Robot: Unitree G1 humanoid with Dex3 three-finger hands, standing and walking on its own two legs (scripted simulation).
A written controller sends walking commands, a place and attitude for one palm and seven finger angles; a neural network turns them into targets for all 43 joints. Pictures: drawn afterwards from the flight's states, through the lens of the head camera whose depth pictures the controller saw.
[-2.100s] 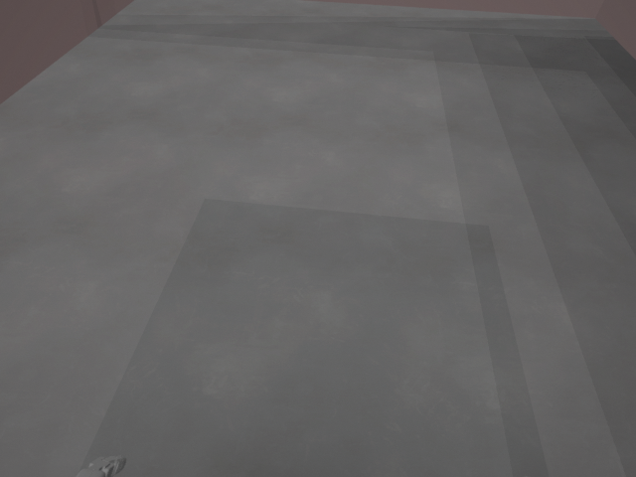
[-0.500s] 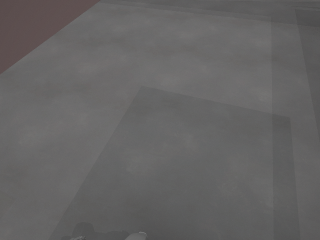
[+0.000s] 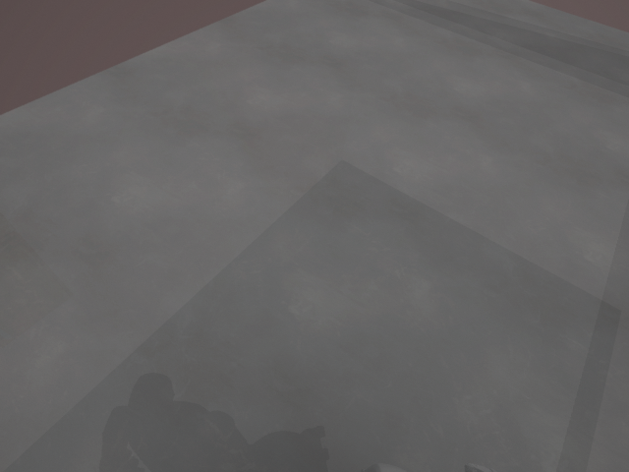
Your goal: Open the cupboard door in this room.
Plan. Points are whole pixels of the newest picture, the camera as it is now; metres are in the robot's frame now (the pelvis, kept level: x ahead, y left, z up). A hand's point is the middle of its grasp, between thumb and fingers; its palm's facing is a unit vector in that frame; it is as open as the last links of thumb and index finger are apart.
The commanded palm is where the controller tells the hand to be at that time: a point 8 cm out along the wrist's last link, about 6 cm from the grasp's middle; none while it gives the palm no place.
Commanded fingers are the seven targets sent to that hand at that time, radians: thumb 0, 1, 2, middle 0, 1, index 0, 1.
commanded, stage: turn or walk to find it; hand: left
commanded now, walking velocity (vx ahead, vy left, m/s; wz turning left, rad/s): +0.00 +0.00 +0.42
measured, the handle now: out of the picture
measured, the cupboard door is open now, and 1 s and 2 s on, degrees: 0 0 0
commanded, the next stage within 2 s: stand and wait in 1.22 s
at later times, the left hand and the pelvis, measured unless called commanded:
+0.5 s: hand out of the picture +0.02 +0.16 -0.15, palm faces +0.23 -0.94 -0.27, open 7.4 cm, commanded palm none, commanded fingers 0.00 0.90 0.90 -0.20 -0.30 -0.20 -0.30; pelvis -0.02 -0.04 +0.01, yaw +13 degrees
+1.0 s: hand out of the picture -0.07 +0.22 -0.16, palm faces +0.44 -0.86 -0.25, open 7.4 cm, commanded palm none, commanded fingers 0.00 0.90 0.90 -0.20 -0.30 -0.20 -0.30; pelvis -0.04 +0.00 +0.01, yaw +24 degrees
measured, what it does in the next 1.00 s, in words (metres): steps on the spot, turning left: right foot, then left foot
